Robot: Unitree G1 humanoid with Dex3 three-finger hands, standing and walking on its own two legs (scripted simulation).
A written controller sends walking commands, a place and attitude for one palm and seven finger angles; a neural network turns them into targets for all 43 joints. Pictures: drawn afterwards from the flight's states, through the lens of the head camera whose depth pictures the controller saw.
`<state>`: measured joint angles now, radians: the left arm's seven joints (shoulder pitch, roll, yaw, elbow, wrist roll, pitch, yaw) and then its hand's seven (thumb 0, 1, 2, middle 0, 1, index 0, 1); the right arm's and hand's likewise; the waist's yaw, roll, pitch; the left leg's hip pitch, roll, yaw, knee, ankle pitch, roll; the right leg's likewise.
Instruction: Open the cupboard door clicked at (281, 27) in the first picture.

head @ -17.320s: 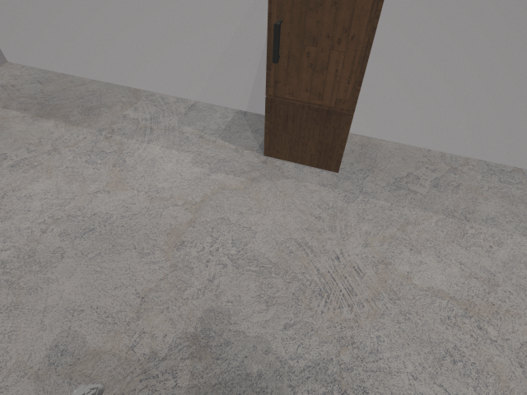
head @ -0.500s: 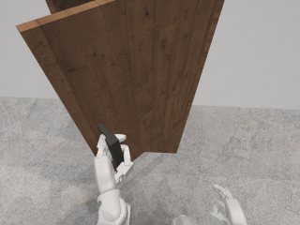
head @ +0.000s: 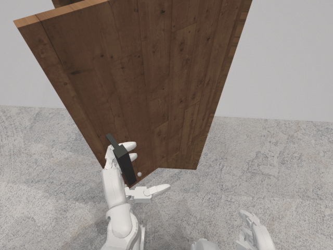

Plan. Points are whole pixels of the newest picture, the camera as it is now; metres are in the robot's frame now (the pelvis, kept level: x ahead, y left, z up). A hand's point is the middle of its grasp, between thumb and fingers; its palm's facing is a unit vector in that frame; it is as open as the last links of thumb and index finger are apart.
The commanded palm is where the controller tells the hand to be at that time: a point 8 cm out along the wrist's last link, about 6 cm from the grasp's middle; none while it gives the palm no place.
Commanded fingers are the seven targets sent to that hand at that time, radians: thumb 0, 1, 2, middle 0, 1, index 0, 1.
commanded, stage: open thumb and fingers to let go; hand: left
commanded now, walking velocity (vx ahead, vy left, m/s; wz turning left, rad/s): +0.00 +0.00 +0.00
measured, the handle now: (121, 160) +0.32 +0.13 +0.03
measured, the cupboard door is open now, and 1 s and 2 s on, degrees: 41 45 45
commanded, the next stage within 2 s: slide the hand sideways off the handle in 0.28 s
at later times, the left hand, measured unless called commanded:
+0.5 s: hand (137, 186) +0.26 +0.08 +0.02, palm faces +0.03 -1.00 -0.05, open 15.2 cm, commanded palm +0.23 +0.12 +0.03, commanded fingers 0.00 -0.50 0.30 -0.15 -0.30 -0.15 -0.30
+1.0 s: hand (125, 209) +0.21 +0.10 +0.03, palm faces -0.07 -1.00 +0.01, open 16.2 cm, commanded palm +0.19 +0.16 +0.03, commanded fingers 0.00 -0.50 0.30 -0.15 -0.30 -0.15 -0.30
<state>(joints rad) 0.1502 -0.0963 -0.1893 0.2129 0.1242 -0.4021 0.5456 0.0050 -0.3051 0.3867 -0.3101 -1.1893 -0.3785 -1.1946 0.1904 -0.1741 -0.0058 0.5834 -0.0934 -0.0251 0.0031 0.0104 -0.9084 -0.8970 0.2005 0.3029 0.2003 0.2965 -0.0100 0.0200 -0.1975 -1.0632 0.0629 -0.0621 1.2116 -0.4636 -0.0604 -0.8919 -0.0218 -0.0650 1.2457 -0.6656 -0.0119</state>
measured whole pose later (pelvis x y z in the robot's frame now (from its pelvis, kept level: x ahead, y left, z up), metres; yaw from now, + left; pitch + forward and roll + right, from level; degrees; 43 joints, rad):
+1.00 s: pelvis -0.02 +0.02 -0.02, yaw -1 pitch +17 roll -2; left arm 0.40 0.09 -0.20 -0.06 -0.02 -0.46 0.08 -0.01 -0.50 0.30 -0.18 -0.31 -0.18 -0.32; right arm 0.22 -0.18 0.02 0.42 -0.03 0.02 0.01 0.01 -0.91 -0.90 0.20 0.30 0.20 0.30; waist -0.01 0.03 -0.18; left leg -1.13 0.06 -0.04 1.31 -0.48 -0.03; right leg -0.95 -0.02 -0.03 1.33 -0.67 0.02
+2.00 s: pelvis -0.02 +0.03 +0.00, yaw -1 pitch +13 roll -4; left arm 0.61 0.23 0.07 -0.32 -0.23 -0.30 -0.15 -0.01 -0.50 0.30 -0.15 -0.30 -0.15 -0.30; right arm 0.25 -0.17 0.02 0.43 0.03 -0.04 -0.08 0.01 -0.91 -0.90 0.20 0.30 0.20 0.30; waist 0.01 0.06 -0.18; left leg -1.01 0.07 -0.07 1.24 -0.46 -0.02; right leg -0.82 -0.01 -0.07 1.21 -0.62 0.02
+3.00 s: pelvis +0.03 +0.03 +0.10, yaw -3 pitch -2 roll +0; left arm 0.46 0.35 0.36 -0.43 -0.07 -0.06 0.13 0.01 0.77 0.85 -0.20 -0.30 -0.20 -0.30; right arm 0.21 -0.22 0.03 0.58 0.00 -0.11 -0.10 0.01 -0.91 -0.90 0.20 0.30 0.20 0.30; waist 0.06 0.05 -0.03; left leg -0.25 0.05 0.05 0.55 -0.26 -0.01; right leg -0.10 -0.04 0.01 0.50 -0.36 0.04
